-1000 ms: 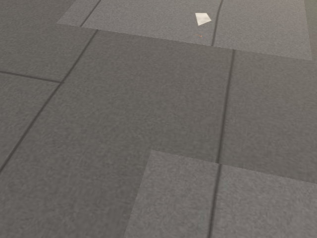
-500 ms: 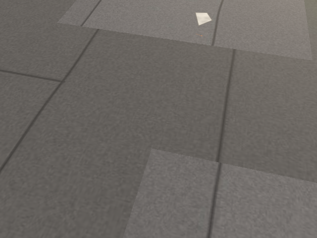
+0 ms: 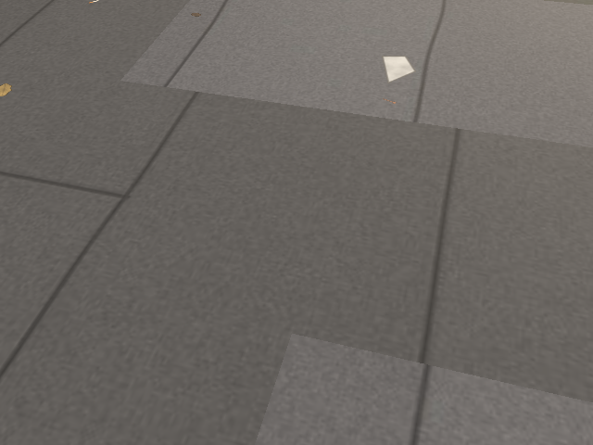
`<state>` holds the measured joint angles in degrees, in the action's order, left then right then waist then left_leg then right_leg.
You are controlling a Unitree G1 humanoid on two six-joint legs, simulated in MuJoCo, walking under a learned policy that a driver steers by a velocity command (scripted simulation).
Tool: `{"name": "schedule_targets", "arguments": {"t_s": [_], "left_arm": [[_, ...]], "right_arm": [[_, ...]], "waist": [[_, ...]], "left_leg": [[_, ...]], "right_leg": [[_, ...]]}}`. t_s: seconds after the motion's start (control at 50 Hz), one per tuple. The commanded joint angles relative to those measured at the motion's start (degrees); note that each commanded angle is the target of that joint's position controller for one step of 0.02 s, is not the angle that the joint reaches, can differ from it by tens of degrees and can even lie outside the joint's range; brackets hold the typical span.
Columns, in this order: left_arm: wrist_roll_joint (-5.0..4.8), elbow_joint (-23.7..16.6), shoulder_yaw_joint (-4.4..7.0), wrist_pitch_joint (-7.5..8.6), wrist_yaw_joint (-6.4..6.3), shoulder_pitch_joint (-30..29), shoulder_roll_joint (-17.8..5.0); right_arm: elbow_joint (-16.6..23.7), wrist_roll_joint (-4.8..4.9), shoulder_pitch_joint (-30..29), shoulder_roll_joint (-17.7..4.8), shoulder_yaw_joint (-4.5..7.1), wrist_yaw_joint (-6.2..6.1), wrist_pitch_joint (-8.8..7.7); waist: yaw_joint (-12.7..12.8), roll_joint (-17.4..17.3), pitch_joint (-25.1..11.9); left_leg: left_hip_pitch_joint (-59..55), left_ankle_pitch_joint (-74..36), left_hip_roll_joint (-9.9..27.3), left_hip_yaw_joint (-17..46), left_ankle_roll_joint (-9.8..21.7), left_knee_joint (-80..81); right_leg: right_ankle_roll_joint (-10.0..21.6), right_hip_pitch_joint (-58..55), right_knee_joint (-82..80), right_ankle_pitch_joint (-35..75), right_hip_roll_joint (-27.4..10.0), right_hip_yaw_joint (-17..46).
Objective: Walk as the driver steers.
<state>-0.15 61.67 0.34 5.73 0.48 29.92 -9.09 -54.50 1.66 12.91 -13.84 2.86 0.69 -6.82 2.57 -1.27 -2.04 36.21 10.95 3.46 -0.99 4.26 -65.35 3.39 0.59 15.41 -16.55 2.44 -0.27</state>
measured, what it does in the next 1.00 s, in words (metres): walks ahead: left foot, then right foot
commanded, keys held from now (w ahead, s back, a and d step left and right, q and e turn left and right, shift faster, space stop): w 1.00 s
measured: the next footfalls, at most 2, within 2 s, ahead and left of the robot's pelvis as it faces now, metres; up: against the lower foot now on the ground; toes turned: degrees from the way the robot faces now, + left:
left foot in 0.24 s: +0.33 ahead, +0.13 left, +0.00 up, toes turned +2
right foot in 0.80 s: +0.64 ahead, -0.11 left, +0.00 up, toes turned -2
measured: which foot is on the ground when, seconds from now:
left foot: up 0.00-0.22, down 0.24-0.82, up 0.84-1.00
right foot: down 0.00-0.24, up 0.26-0.78, down 0.80-1.00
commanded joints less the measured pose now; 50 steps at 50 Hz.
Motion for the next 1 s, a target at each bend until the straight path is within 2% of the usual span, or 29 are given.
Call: {"name": "schedule_targets", "arguments": {"t_s": [0.02,0.06,0.1,0.16,0.2,0.22,0.24,0.26,0.28,0.3,0.32,0.34,0.36,0.4,0.44,0.52,0.62,0.7,0.76,0.78,0.8,0.82,0.84,0.86,0.88,0.9,0.92,0.96,1.0], "left_arm": [[0.52,-1.7,0.41,-0.53,-0.95,3.3,-6.3],[0.40,-2.8,0.67,-0.41,-1.57,2.7,-8.2],[-0.31,-2.7,1.34,0.03,-1.80,4.1,-10.3],[-0.92,-2.5,1.88,0.14,-1.78,4.0,-10.6],[-0.25,-2.8,2.42,-0.42,-1.69,2.8,-11.8],[0.32,-3.1,2.56,-1.07,-1.58,1.8,-12.0],[0.71,-4.0,2.40,-1.35,-1.32,0.0,-11.8],[1.79,-5.8,1.36,-1.02,-0.96,0.1,-9.2],[0.23,-4.5,-0.93,0.27,0.10,9.3,0.5],[-1.45,-5.0,0.55,1.86,0.35,3.8,-6.2],[-2.70,-7.6,1.52,2.41,0.27,-3.4,-9.5],[-2.33,-8.6,1.78,2.46,-0.39,-7.0,-10.1],[-1.64,-8.6,2.42,1.93,-0.92,-7.7,-9.8],[-1.38,-8.3,2.51,0.22,-1.20,-4.6,-6.9],[-1.15,-9.2,2.86,-0.75,-1.52,-6.3,-6.8],[-0.11,-13.2,3.35,-0.67,-1.67,-17.1,-7.9],[-0.59,-16.1,2.65,0.10,-0.55,-27.8,-6.6],[-1.16,-18.8,2.31,0.62,0.97,-33.6,-7.1],[-1.19,-19.3,2.93,1.28,1.81,-31.0,-9.2],[-1.11,-18.1,3.78,1.43,1.74,-26.2,-10.7],[-1.04,-14.9,5.33,1.45,1.39,-16.1,-13.6],[-0.30,-12.8,6.66,1.28,0.78,-4.6,-18.7],[0.11,-11.4,7.16,1.00,1.36,-1.7,-21.7],[-0.08,-11.9,5.54,1.13,1.41,-2.8,-15.6],[-0.31,-12.9,4.73,1.22,1.26,-8.3,-13.3],[-0.22,-14.1,4.16,1.13,1.34,-13.8,-12.2],[0.12,-14.4,3.83,1.15,1.60,-16.5,-10.9],[0.52,-13.5,3.40,1.41,1.92,-17.0,-9.1],[0.35,-12.1,3.73,1.67,1.60,-15.1,-10.3]], "right_arm": [[5.7,-0.41,-7.9,1.3,-0.98,0.76,0.10],[8.4,-0.43,-14.8,1.9,-1.77,0.88,0.08],[10.0,0.04,-18.0,0.3,-1.79,1.16,0.14],[11.9,0.31,-20.2,-2.3,-1.38,1.72,-0.16],[11.5,0.08,-15.7,-5.0,-0.14,1.73,-0.45],[9.4,0.25,-8.1,-7.0,1.01,1.44,-0.40],[6.3,0.42,2.4,-9.3,2.22,0.95,-0.08],[4.1,-0.61,13.1,-14.4,3.33,0.18,0.54],[3.2,-2.14,14.5,-14.7,3.02,1.02,0.49],[3.0,-1.62,10.9,-9.2,1.78,1.11,0.39],[4.0,-0.99,4.6,-6.8,1.09,1.09,0.21],[5.1,-1.04,-0.9,-5.6,0.53,1.44,-0.14],[5.3,-1.65,-3.1,-4.4,0.15,1.87,-0.45],[3.7,-2.04,-2.8,-2.9,-0.28,2.18,-0.65],[2.2,-1.83,-0.8,-3.9,-0.23,1.78,-0.86],[0.7,-1.86,4.2,-6.8,0.28,0.12,-0.30],[-0.6,-0.94,9.7,-8.4,0.46,-0.71,0.54],[-2.2,-0.63,13.1,-8.8,0.73,-0.90,1.57],[-2.1,-0.55,11.8,-9.9,1.27,-1.16,2.40],[-1.7,-0.65,10.3,-10.2,1.30,-1.17,2.67],[-1.2,-1.08,9.5,-8.9,0.78,-1.13,2.91],[0.6,-2.16,9.8,-6.7,-0.30,-1.12,2.72],[0.2,-1.39,17.7,1.6,-2.48,-0.39,1.31],[-0.3,-0.06,14.2,-5.3,-1.01,-0.22,-0.03],[1.7,0.99,8.3,-8.6,-0.06,-0.11,-0.74],[2.4,0.64,5.3,-8.3,0.00,-0.56,-0.77],[2.6,-0.32,4.0,-7.6,0.36,-0.87,-0.37],[2.0,-0.50,6.5,-5.2,0.50,-0.96,1.24],[2.1,-0.64,6.2,-4.2,0.62,-1.15,2.24]], "waist": [[0.0,4.8,9.7],[1.1,5.1,11.0],[1.3,6.7,11.3],[-0.2,6.8,11.3],[-3.7,8.9,5.7],[-7.6,10.1,0.6],[-12.6,10.0,-5.0],[-14.7,0.9,-14.1],[-8.5,-15.5,-23.7],[-9.6,-9.5,-16.7],[-7.8,-6.1,-6.7],[-5.4,1.0,-2.9],[-3.3,2.3,-1.0],[-0.4,-1.0,0.1],[0.2,-1.9,2.7],[-2.2,-0.8,5.3],[-5.9,-1.1,5.9],[-7.5,-1.6,7.5],[-4.6,-3.1,5.6],[-1.6,-3.7,2.6],[2.9,-2.8,-3.5],[6.3,4.1,-12.9],[2.0,20.0,-20.1],[3.8,13.3,-18.0],[2.7,10.2,-9.8],[0.7,4.8,-5.6],[-0.9,3.3,-2.6],[-3.6,5.2,-1.4],[-4.2,4.9,0.4]], "left_leg": [[11.5,-6.5,1.5,-1.1,-1.3,10.6],[5.3,-11.4,-0.3,-2.8,-2.0,21.9],[0.9,-13.3,-1.4,-3.1,-1.8,27.6],[-0.9,-13.1,-2.2,-2.2,0.5,33.5],[-8.4,-10.0,-4.9,-3.3,2.5,33.9],[-17.1,-8.5,-6.9,-4.3,3.8,33.5],[-31.6,-9.8,-5.5,-2.5,5.6,34.1],[-50.1,-6.7,7.8,13.5,9.4,33.5],[-64.7,6.1,20.6,43.1,18.9,43.1],[-57.9,10.1,17.5,44.6,15.2,48.9],[-47.3,5.8,15.9,33.9,12.5,50.2],[-37.0,-2.6,14.1,26.4,11.1,51.9],[-30.1,-7.3,11.7,20.8,10.3,53.4],[-24.0,-7.6,8.7,14.9,10.1,56.7],[-20.7,-8.6,7.7,11.3,10.6,58.8],[-24.0,-10.5,7.9,9.4,10.4,60.1],[-29.0,-10.8,6.7,5.7,7.7,59.3],[-36.7,-10.5,9.8,6.5,7.4,55.8],[-40.0,-19.3,11.6,6.8,5.9,50.5],[-39.5,-29.2,10.2,5.3,4.9,44.9],[-36.1,-34.9,6.9,2.8,3.3,33.4],[-23.5,-20.2,3.0,-0.4,1.1,13.9],[-0.6,18.2,-7.6,1.3,-2.0,-4.6],[5.5,20.6,-4.6,8.9,-0.7,-11.3],[8.3,15.3,-1.7,7.6,0.3,-11.5],[5.6,9.8,1.4,5.9,0.1,-8.9],[3.2,6.6,3.0,5.5,-0.3,-5.7],[-2.2,3.5,4.8,5.5,-0.7,-1.8],[-1.3,1.5,5.1,4.7,-1.5,1.1]], "right_leg": [[6.5,0.0,-8.0,25.2,-12.6,8.2],[6.2,5.1,-9.9,23.6,-11.4,6.3],[6.6,5.1,-11.5,22.5,-12.7,6.2],[5.7,-1.6,-8.7,30.1,-15.0,5.3],[4.3,-6.6,-0.4,50.4,-15.6,4.2],[3.4,-7.0,8.7,59.7,-14.6,3.0],[1.9,-0.5,21.4,59.4,-12.6,2.0],[0.6,14.0,41.7,35.5,-7.8,0.2],[-1.7,32.9,60.8,-14.3,2.7,6.2],[0.2,38.4,66.8,-13.5,-0.6,10.7],[0.9,40.9,66.0,-7.9,-3.5,7.8],[0.8,37.4,63.4,-2.2,-6.7,6.4],[0.7,34.2,60.8,0.4,-8.4,5.8],[0.5,29.8,56.9,2.2,-10.5,5.8],[-0.3,31.4,53.1,3.2,-11.3,4.7],[-2.5,40.6,40.7,14.2,-12.4,3.8],[-2.7,38.1,22.8,23.6,-9.1,0.7],[-1.7,39.5,16.8,19.2,-7.9,0.7],[0.7,33.3,13.9,12.8,-6.0,-0.4],[1.9,25.8,12.8,12.1,-4.0,-2.1],[3.7,12.4,12.8,13.0,-3.0,-2.6],[7.8,-6.1,13.7,14.2,-14.3,10.4],[16.3,-24.6,6.3,2.9,-25.9,37.9],[13.9,-22.6,2.4,-1.5,-24.5,40.9],[11.2,-14.7,1.7,2.4,-22.9,31.9],[10.1,-5.8,0.2,9.6,-20.8,24.7],[9.7,0.9,-1.6,14.1,-18.7,19.9],[9.2,6.7,-5.0,16.5,-15.7,14.1],[10.0,8.6,-6.8,19.9,-15.0,10.8]]}}
Velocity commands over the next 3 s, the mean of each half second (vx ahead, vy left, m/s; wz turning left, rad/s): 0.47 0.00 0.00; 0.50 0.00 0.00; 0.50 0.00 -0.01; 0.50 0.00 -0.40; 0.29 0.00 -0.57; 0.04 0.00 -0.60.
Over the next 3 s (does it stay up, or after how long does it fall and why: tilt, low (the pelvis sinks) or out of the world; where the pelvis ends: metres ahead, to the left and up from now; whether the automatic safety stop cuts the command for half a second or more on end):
stays up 1.33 -0.11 -0.01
